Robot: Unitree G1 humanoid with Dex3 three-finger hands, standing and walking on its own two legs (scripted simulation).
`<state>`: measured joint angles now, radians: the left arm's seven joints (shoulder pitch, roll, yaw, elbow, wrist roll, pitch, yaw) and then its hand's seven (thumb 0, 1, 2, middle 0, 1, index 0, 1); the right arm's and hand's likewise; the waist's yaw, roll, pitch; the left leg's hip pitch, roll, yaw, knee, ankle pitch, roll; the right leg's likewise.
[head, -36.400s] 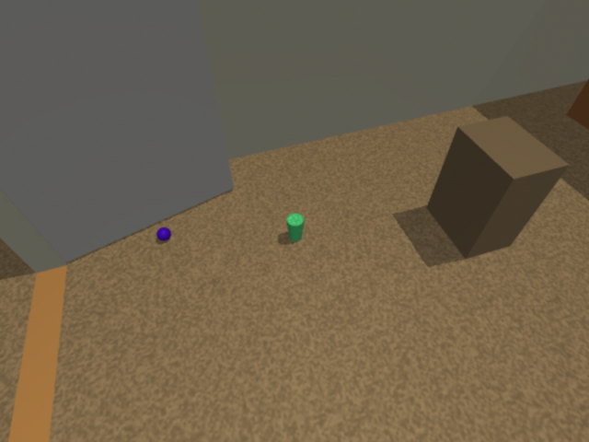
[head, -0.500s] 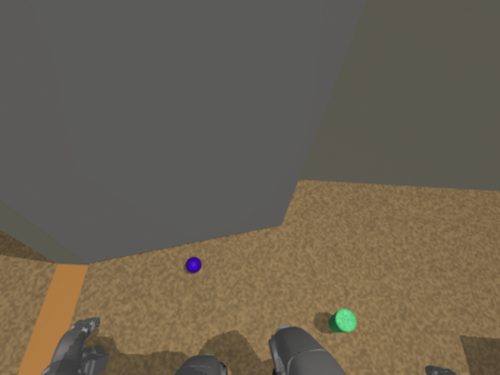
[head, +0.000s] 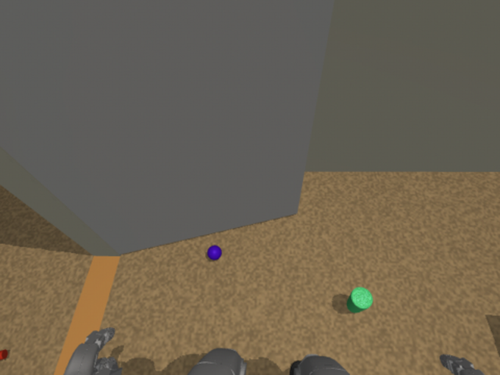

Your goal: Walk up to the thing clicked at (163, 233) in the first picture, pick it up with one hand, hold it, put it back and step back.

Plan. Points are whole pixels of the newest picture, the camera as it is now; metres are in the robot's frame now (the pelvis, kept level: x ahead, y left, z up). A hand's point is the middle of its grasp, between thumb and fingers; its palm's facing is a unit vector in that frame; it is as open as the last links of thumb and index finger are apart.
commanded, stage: step back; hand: left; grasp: from above
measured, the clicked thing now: (214, 252) +0.57 +0.22 -0.74
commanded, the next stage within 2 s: none
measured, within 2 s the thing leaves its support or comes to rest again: neither
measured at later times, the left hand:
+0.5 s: hand out of the picture -0.07 +0.26 -0.16, palm faces -0.04 -0.91 -0.41, open 7.4 cm
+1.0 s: hand out of the picture -0.20 +0.24 -0.15, palm faces +0.04 -0.93 -0.37, open 7.4 cm
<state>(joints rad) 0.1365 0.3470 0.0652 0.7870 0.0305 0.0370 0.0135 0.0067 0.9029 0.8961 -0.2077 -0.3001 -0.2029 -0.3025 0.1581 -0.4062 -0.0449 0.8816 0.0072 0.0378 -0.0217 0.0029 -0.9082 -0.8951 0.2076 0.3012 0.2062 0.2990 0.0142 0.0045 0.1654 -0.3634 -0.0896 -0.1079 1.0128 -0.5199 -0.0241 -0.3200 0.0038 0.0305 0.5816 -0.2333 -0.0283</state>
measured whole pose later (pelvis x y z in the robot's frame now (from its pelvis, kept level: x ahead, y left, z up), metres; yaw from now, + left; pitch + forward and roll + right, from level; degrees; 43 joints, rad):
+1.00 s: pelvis -0.33 -0.03 +0.00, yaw +2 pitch -3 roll -1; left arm 0.11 0.40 0.08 0.81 0.01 0.07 0.02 0.01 0.91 0.90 -0.21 -0.30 -0.20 -0.30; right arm 0.19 -0.36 -0.04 0.88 -0.04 0.03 -0.01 0.01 -0.91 -0.89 0.21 0.30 0.21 0.30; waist -0.01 -0.04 0.17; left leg -0.30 -0.01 -0.01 0.63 -0.28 0.03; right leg -0.50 0.11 0.14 1.21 -0.53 -0.01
